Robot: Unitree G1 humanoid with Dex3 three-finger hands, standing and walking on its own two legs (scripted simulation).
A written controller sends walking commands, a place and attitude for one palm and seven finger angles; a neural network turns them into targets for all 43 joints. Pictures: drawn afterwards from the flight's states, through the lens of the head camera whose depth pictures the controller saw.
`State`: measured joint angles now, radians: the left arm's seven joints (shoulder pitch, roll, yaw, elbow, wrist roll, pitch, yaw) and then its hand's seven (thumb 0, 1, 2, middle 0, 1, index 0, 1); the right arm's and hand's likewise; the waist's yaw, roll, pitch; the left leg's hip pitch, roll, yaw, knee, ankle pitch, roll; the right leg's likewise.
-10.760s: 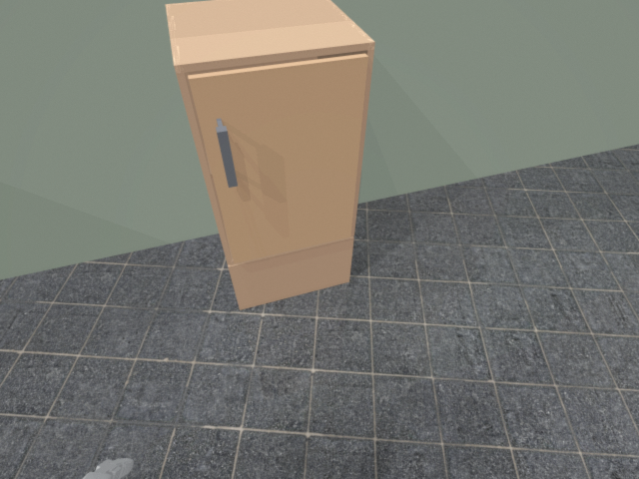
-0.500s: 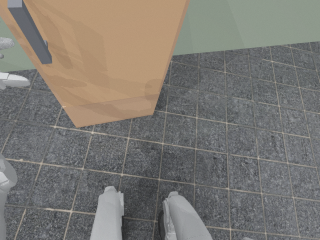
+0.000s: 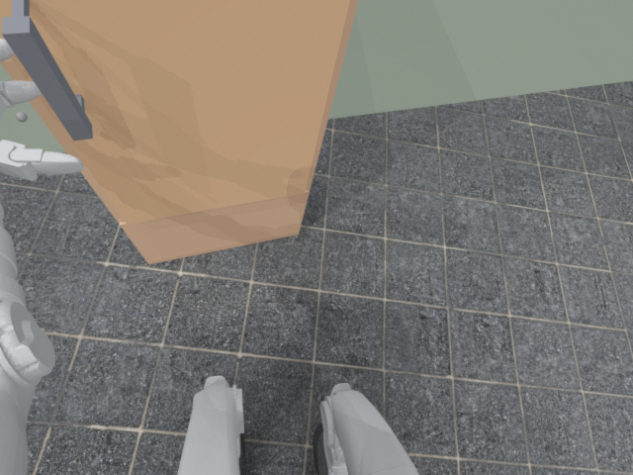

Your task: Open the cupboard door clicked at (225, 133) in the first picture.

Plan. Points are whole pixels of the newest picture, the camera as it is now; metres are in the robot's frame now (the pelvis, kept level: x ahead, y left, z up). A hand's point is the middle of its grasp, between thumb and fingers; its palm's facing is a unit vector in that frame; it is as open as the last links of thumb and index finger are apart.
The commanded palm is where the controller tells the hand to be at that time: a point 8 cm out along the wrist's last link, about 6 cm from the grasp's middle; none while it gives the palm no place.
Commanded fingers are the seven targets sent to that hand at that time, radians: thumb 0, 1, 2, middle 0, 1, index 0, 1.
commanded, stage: slide the fingers in behind the handle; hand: left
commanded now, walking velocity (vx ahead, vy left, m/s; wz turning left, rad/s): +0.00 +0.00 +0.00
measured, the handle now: (54, 73) +0.56 +0.28 +0.08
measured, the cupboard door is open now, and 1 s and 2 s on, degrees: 0 0 0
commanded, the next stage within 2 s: close the thumb around the handle in 1.12 s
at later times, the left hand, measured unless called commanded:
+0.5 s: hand (57, 114) +0.51 +0.27 +0.07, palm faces +0.22 -0.98 -0.01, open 13.9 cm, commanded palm +0.50 +0.29 +0.06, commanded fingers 0.00 -0.50 0.30 -0.30 -1.20 -0.30 -1.20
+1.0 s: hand (79, 109) +0.52 +0.25 +0.07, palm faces +0.23 -0.97 -0.03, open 13.9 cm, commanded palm +0.50 +0.28 +0.06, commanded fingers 0.00 -0.50 0.30 -0.30 -1.20 -0.30 -1.20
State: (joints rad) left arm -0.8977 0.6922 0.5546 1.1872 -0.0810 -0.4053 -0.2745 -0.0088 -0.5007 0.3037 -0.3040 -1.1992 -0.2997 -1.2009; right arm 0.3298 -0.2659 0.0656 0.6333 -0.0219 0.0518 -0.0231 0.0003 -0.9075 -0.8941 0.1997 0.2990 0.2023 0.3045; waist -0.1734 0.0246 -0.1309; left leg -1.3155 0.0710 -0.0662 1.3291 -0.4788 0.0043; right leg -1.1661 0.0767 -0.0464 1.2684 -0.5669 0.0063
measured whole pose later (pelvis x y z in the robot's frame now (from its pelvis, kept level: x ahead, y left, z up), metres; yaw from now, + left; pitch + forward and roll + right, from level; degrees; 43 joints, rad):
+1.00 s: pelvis +0.01 -0.01 +0.01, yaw +1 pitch +26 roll -5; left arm -0.90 0.56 0.47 1.17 -0.06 -0.44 -0.13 -0.01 -0.50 0.30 -0.31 -1.20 -0.30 -1.21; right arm 0.35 -0.25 0.04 0.65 -0.04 0.08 0.01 0.00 -0.91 -0.89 0.20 0.30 0.20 0.30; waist -0.17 0.04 -0.14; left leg -1.28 0.06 -0.06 1.30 -0.48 0.00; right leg -1.14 0.07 -0.04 1.26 -0.57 0.00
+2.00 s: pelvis +0.01 +0.00 +0.01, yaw +1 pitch +26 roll -5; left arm -0.88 0.53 0.48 1.16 -0.06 -0.44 -0.13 0.02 0.72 0.85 -0.37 -1.34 -0.38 -1.35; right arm 0.33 -0.25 0.04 0.65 -0.04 0.07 0.00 0.00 -0.91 -0.89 0.20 0.30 0.20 0.30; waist -0.17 0.04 -0.14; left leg -1.28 0.06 -0.05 1.30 -0.48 0.00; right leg -1.13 0.07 -0.04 1.25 -0.57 0.01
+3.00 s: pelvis +0.04 -0.05 +0.04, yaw +6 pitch +16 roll +1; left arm 0.12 -0.11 -0.19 0.23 0.12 -0.31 0.60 0.03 0.65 0.72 -0.33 -1.29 -0.38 -1.35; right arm 0.15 -0.13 0.03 0.56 -0.10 0.00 0.03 0.01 -0.91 -0.89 0.20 0.30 0.20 0.30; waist -0.01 0.02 -0.21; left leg -0.94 0.03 -0.07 1.13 -0.47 -0.07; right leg -0.82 0.03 -0.06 1.17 -0.62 -0.07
